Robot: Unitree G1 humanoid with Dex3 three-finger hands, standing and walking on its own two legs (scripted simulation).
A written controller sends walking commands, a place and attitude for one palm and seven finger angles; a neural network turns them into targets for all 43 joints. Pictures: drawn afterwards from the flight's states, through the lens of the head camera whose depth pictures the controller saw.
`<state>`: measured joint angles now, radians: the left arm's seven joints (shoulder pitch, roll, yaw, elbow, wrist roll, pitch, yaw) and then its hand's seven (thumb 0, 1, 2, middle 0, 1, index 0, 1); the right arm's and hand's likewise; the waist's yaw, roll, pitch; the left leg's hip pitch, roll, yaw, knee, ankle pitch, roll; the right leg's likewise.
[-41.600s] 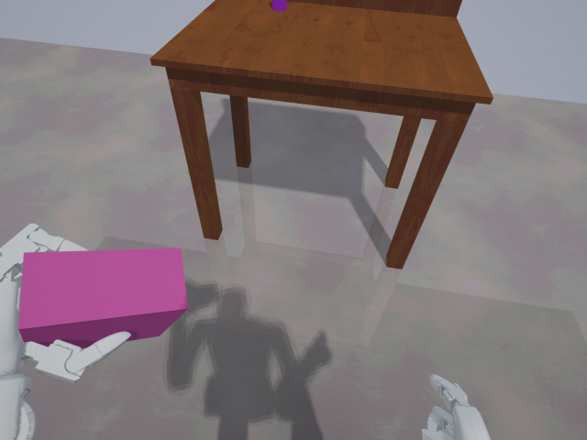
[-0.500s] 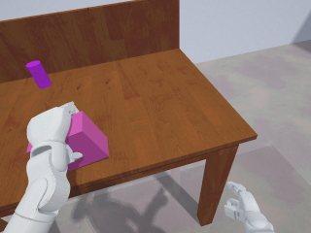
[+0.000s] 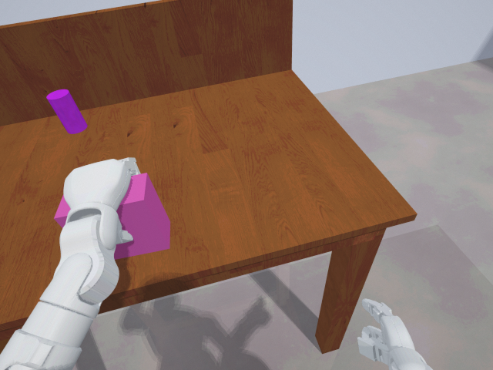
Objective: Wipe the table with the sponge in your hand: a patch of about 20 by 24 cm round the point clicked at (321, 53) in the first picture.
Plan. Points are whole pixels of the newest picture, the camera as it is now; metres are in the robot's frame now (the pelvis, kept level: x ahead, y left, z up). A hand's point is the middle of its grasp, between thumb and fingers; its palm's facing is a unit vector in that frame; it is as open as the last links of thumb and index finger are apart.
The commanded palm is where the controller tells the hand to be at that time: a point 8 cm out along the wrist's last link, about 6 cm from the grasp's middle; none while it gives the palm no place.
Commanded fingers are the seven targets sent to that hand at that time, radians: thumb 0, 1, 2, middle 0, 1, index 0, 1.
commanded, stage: wipe forward along the middle lane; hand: left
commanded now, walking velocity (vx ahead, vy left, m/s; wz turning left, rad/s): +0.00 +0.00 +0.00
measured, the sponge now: (125, 228) +0.30 +0.27 +0.08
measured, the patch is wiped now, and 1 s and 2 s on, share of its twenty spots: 0.95 0.95 0.95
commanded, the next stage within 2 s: slide back across to the first lane in 1.14 s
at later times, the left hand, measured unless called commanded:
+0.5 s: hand (117, 189) +0.33 +0.28 +0.14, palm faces -0.02 +0.01 -1.00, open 10.4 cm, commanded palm +0.32 +0.29 +0.16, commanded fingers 0.00 0.10 1.30 -1.20 -1.60 -1.20 -1.60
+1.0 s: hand (118, 167) +0.39 +0.31 +0.14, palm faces -0.06 +0.03 -1.00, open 10.4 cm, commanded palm +0.38 +0.31 +0.16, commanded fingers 0.00 0.10 1.30 -1.20 -1.60 -1.20 -1.60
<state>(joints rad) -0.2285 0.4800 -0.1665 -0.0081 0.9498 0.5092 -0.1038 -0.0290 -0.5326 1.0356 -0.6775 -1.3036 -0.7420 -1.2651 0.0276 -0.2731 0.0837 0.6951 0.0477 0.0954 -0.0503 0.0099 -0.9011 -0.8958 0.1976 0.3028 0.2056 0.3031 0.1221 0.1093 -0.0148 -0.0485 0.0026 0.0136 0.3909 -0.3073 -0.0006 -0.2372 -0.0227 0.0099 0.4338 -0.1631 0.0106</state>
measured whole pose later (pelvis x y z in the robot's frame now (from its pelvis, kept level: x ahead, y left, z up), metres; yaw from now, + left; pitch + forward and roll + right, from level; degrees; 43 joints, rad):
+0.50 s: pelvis -0.02 -0.02 +0.00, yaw +1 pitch +0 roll +1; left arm -0.51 0.54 -0.09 0.44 0.95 0.27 -0.10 0.01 -0.55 1.05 -0.70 -1.28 -0.76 -1.25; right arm 0.11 -0.31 0.04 0.74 0.05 0.05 -0.11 0.01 -0.90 -0.90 0.20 0.30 0.20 0.30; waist 0.08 0.08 -0.01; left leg -0.13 0.02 -0.01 0.42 -0.28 -0.03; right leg -0.31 -0.01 -0.02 0.44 -0.14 -0.01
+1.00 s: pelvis -0.03 -0.01 +0.00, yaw +1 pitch +5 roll +1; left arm -0.80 0.63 -0.05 0.91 0.98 0.10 0.01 0.03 -0.57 1.07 -0.71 -1.28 -0.76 -1.27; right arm 0.21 -0.31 0.02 0.78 0.07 0.03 -0.11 0.01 -0.90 -0.90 0.20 0.30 0.21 0.30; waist 0.00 0.06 -0.03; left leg -0.26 0.01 0.00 0.44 -0.27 -0.01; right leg -0.42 -0.02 0.00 0.42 -0.10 0.00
